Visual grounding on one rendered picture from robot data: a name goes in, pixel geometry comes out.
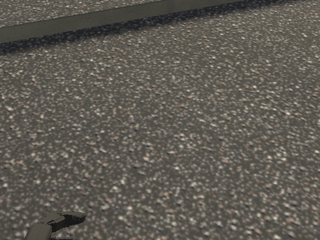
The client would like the robot left hand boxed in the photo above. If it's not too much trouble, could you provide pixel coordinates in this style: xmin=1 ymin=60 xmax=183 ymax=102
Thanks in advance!
xmin=24 ymin=209 xmax=86 ymax=240

